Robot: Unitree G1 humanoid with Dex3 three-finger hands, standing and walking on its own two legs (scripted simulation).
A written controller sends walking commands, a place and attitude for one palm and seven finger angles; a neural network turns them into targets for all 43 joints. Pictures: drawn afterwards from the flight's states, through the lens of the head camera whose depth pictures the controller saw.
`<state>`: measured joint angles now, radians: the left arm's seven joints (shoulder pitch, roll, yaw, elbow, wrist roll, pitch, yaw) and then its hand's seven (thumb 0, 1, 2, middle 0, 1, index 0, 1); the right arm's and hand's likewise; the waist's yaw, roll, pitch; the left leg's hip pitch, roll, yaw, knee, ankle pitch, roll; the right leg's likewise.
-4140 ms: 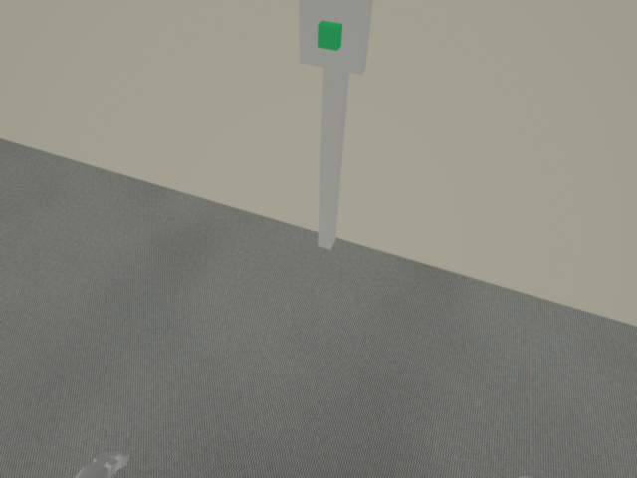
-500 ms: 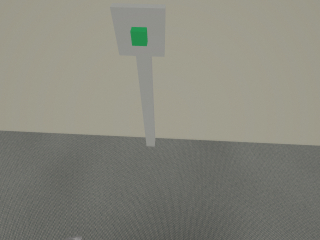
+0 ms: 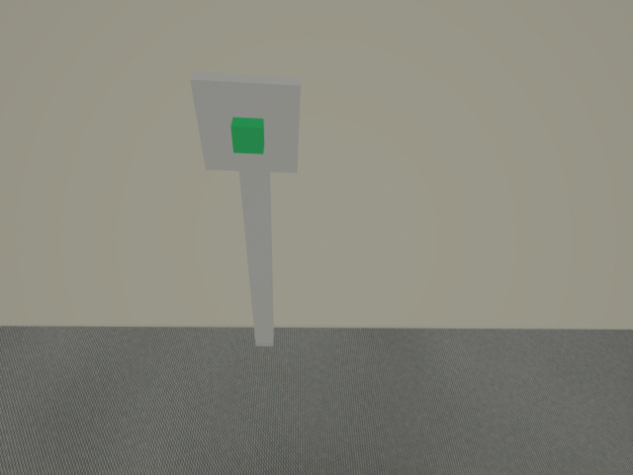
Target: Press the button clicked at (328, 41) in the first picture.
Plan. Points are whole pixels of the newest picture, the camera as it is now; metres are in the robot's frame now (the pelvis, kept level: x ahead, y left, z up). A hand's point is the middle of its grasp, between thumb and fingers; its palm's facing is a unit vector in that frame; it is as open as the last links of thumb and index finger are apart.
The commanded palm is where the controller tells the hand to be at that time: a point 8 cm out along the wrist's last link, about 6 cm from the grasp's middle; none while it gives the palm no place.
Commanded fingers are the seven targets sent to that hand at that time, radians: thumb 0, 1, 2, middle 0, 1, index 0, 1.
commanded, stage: take the last steps up to it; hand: left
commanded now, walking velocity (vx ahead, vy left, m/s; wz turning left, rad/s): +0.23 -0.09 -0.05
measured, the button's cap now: (248, 134) +0.64 +0.16 +0.10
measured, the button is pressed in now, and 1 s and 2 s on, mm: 0 0 0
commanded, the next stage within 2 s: come to a stop and stand still in 0.24 s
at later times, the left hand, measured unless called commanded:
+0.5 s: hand (250, 440) +0.21 +0.10 -0.16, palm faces +0.03 -0.97 -0.26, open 7.2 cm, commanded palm none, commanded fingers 0.00 0.90 0.90 -0.20 -0.30 -0.20 -0.30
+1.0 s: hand out of the picture +0.11 +0.19 -0.18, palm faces +0.11 -0.97 -0.20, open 7.3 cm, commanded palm none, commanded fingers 0.00 0.90 0.90 -0.20 -0.30 -0.20 -0.30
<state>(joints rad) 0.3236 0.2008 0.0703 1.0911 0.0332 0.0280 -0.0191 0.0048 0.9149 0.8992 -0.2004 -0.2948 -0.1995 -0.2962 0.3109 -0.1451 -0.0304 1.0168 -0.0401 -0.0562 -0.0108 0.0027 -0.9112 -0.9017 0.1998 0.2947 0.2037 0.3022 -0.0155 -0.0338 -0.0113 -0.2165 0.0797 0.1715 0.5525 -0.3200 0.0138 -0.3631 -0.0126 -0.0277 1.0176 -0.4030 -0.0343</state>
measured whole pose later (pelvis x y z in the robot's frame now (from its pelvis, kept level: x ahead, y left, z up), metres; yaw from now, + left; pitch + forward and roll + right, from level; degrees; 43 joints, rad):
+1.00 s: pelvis +0.11 +0.00 +0.00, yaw +1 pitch -1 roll -1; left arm 0.25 0.21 0.06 1.06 0.02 0.06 0.03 0.00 0.91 0.90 -0.20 -0.29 -0.20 -0.30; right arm 0.19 -0.15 -0.04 1.01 -0.03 0.02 -0.02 0.00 -0.93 -0.90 0.20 0.29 0.20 0.30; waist 0.04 -0.05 0.04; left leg -0.20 0.01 0.06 0.51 -0.30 0.03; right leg -0.40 -0.07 -0.04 0.75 -0.39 0.02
